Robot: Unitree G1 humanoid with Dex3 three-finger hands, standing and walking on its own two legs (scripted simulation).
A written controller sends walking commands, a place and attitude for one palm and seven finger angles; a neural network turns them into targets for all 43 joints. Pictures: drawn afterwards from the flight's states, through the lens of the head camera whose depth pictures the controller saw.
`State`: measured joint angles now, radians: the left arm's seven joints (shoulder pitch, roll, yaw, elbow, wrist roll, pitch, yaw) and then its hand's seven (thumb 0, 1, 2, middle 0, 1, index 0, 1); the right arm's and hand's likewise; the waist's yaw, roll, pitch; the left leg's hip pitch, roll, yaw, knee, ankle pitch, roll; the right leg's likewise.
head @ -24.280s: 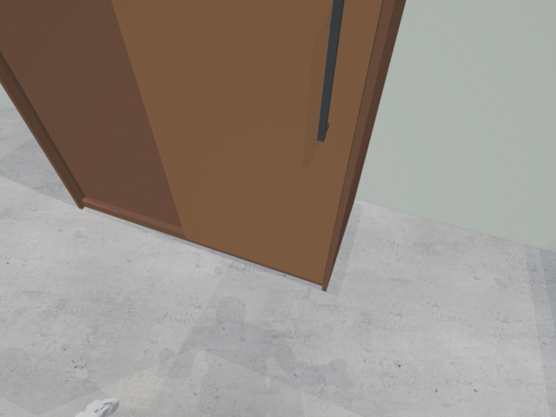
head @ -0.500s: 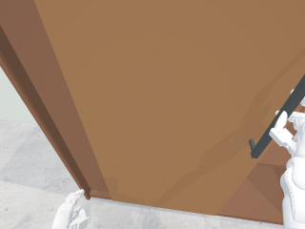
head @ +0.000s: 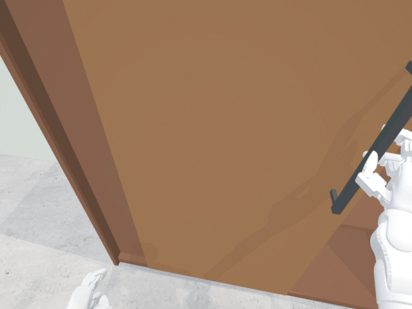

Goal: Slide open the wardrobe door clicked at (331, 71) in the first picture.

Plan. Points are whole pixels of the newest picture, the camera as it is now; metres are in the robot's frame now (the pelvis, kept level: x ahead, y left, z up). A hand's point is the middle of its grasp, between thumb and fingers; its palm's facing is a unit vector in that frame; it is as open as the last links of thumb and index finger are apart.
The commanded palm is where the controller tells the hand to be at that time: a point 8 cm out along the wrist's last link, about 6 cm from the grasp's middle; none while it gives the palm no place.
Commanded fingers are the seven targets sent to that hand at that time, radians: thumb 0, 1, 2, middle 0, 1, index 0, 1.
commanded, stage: stop walking and hold the door there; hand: right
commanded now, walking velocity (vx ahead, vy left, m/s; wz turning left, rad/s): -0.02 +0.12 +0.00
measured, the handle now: (367, 152) +0.37 -0.28 +0.17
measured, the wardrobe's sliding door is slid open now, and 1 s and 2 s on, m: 0.44 0.44 0.44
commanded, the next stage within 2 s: loosen the grip on the handle in 1.98 s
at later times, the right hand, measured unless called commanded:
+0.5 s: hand (367, 176) +0.31 -0.26 +0.17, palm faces +0.37 +0.91 -0.17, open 7.3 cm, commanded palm +0.27 -0.27 +0.15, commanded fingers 0.00 -0.90 -0.90 0.45 1.40 0.45 1.40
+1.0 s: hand (379, 178) +0.30 -0.27 +0.17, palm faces -0.02 +1.00 -0.04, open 7.0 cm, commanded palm +0.29 -0.29 +0.15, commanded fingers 0.00 -0.90 -0.90 0.45 1.40 0.45 1.40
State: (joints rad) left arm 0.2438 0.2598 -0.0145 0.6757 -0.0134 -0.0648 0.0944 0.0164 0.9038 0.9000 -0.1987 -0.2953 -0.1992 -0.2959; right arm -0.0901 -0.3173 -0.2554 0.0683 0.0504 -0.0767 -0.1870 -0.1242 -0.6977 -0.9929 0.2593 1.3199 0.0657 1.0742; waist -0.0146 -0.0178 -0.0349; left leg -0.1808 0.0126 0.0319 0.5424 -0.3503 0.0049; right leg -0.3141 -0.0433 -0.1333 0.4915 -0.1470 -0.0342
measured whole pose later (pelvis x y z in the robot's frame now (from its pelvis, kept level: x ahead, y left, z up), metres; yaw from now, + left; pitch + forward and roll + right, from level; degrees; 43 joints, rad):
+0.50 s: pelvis +0.00 -0.04 -0.01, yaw -3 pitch -1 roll +1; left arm 0.18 0.29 0.00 0.64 -0.03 -0.02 0.09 0.01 0.90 0.90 -0.20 -0.30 -0.20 -0.30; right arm -0.15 -0.26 -0.14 -0.02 0.04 -0.11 -0.16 -0.15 -0.69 -0.97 0.31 1.33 0.06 1.10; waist -0.05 -0.03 0.03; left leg -0.22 0.07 0.05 0.57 -0.34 -0.06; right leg -0.39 0.00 -0.03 0.70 -0.36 0.01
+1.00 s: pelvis -0.08 -0.17 -0.02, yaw -2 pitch +0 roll +1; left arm 0.08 0.18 -0.06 0.64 -0.02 -0.06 -0.01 0.01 0.90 0.90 -0.21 -0.30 -0.21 -0.30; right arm -0.55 -0.12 0.13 0.12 0.05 0.02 -0.10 -0.08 -0.74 -0.87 0.31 1.30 0.06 1.19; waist -0.08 0.04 0.10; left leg -0.15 0.02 0.08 0.60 -0.45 0.05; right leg -0.54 0.08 0.02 1.06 -0.46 -0.08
